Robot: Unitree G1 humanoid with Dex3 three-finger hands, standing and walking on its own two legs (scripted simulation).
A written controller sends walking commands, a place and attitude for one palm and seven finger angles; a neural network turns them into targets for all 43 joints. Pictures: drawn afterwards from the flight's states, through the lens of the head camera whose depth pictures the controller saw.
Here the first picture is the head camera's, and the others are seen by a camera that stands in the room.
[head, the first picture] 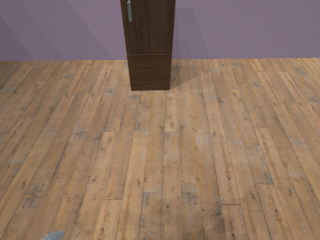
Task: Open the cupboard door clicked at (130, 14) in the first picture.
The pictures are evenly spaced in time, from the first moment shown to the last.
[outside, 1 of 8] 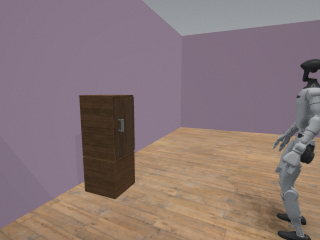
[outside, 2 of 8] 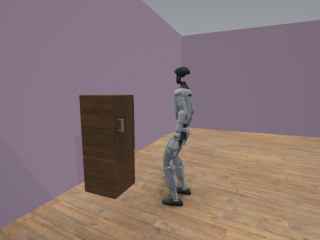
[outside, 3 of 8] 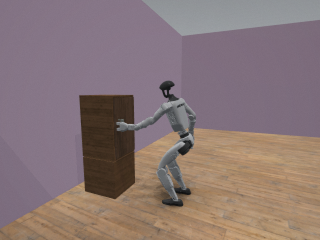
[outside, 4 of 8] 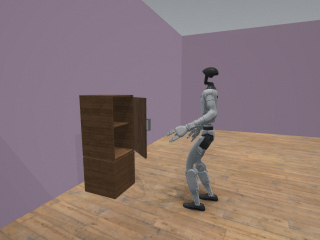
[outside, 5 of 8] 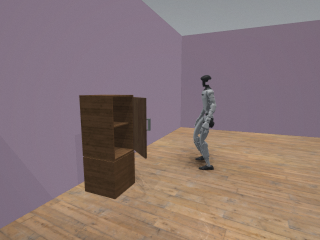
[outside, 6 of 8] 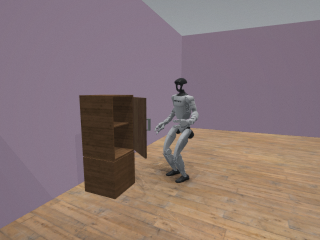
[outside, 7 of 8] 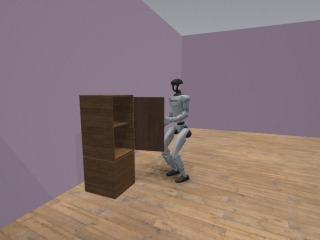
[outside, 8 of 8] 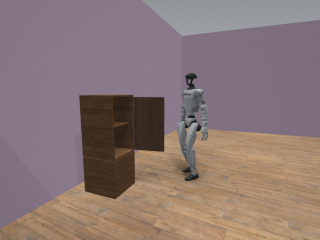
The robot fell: no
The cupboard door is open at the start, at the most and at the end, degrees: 0 100 100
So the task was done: yes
